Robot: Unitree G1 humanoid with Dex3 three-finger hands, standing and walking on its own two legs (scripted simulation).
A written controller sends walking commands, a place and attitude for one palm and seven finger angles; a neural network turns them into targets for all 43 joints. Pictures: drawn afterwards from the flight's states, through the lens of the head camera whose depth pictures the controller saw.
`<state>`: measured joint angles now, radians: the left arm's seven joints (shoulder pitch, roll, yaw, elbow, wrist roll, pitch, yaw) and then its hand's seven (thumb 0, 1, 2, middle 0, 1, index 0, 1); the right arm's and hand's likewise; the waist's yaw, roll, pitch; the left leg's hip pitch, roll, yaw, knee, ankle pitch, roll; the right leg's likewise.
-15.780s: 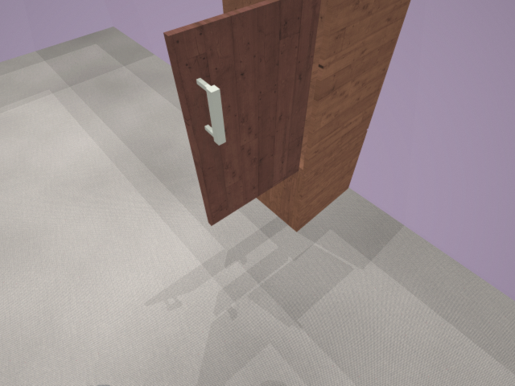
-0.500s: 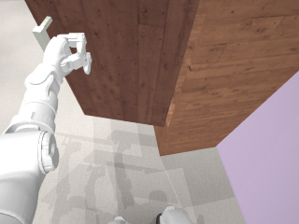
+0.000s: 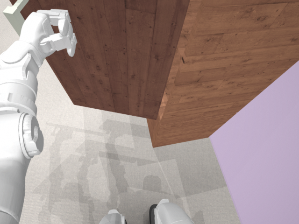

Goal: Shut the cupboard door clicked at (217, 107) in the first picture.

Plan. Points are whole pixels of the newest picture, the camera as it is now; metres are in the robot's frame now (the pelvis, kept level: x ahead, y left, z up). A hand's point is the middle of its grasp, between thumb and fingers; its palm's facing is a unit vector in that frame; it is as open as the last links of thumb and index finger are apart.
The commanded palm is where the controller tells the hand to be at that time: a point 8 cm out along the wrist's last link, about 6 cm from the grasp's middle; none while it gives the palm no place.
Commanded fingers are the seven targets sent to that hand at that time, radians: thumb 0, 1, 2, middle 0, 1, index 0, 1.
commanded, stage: pull the fist back off the door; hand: left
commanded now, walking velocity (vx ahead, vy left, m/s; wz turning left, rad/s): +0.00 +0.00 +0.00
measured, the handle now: (32, 31) +0.57 +0.22 +0.13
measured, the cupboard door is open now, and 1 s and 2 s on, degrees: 69 64 64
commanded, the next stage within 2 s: draw the hand back to the body in 0.90 s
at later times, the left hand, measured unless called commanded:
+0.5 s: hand (81, 39) +0.53 +0.10 +0.14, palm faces +0.07 -1.00 +0.00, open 3.0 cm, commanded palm +0.49 +0.16 +0.13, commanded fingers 0.00 0.90 0.90 -1.30 -1.50 -1.30 -1.50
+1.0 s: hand (72, 63) +0.47 +0.12 +0.13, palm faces +0.04 -1.00 +0.00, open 3.1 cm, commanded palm +0.44 +0.17 +0.13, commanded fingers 0.00 0.90 0.90 -1.30 -1.50 -1.30 -1.50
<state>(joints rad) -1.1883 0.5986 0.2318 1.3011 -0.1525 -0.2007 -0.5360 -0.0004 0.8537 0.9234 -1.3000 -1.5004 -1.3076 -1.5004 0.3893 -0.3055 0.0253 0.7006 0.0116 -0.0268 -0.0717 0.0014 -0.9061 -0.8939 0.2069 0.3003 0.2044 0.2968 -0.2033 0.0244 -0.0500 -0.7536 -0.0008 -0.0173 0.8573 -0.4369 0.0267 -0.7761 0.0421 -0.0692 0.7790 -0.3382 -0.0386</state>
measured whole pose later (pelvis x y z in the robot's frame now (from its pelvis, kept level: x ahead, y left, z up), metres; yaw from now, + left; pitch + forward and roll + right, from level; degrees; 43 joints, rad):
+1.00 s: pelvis +0.00 +0.00 +0.02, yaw +0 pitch +11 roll -1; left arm -0.81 0.26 0.23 1.04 -0.11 -0.28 -0.03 0.01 0.90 0.90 -1.30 -1.50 -1.30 -1.50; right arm 0.30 -0.25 0.01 0.64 0.02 -0.02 -0.01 0.00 -0.91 -0.89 0.20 0.30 0.20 0.30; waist -0.10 0.03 -0.08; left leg -0.53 -0.02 0.01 0.73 -0.40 0.03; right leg -0.58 0.03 -0.04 0.70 -0.31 -0.03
